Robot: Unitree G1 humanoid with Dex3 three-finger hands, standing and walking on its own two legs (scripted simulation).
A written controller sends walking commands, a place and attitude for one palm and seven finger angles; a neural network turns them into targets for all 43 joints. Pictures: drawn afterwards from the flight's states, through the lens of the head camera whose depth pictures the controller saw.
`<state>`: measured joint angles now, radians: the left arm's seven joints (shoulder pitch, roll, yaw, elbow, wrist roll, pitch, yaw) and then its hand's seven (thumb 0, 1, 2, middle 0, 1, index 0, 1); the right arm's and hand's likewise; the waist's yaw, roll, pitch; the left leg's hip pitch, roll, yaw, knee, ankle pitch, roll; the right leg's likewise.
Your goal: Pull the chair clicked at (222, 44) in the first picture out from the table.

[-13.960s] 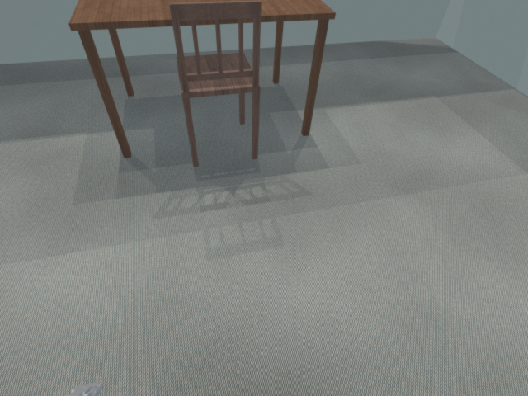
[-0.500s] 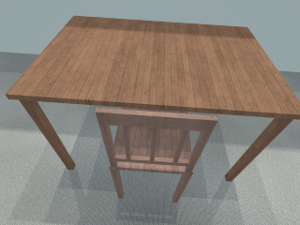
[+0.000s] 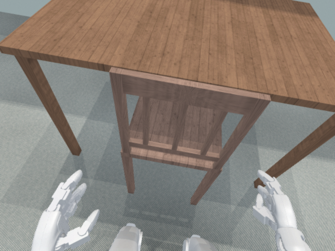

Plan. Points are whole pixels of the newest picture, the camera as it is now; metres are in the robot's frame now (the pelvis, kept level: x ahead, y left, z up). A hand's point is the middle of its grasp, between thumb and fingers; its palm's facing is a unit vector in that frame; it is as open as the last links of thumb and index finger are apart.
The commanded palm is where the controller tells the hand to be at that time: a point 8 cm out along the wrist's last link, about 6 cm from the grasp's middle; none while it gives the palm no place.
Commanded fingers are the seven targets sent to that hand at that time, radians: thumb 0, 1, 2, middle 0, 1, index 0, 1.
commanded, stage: raise the hand toward the chair's back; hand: left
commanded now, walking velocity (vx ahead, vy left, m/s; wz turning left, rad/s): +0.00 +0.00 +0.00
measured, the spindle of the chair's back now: (179, 128) +0.45 +0.01 -0.01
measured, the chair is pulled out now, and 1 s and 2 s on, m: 0.00 0.00 0.00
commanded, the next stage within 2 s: aim the fingers beside a spindle in 1.60 s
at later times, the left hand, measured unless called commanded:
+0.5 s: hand (74, 189) +0.22 +0.21 +0.05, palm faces +0.03 -1.00 -0.08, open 14.3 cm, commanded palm +0.20 +0.26 +0.05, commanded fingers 0.00 -0.29 0.39 -0.08 -0.11 -0.08 -0.11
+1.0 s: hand (71, 179) +0.24 +0.23 +0.05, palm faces -0.06 -1.00 -0.04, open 16.9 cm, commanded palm +0.23 +0.29 +0.06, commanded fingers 0.00 -0.50 0.30 -0.06 -0.08 -0.06 -0.08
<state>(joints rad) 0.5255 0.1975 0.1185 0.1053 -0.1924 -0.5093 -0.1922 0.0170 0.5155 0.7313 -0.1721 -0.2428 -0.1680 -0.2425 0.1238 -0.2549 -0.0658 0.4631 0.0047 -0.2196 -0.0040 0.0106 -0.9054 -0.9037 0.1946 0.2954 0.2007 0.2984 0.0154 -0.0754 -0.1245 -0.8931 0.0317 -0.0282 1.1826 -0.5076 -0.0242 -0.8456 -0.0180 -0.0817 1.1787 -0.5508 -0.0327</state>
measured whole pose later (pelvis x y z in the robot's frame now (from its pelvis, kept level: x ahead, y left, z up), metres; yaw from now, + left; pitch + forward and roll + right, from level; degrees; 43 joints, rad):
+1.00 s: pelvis +0.02 +0.04 +0.01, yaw +0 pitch +15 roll -4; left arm 0.37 0.29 0.18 -0.02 -0.26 -0.32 -0.29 -0.01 -0.49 0.30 -0.07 -0.09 -0.06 -0.08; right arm 0.21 -0.21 0.03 0.50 0.02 -0.19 -0.06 0.01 -0.90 -0.90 0.20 0.30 0.21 0.30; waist -0.02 0.01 -0.14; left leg -0.90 0.02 -0.02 1.15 -0.52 0.03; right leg -0.82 -0.03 -0.08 1.08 -0.52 0.02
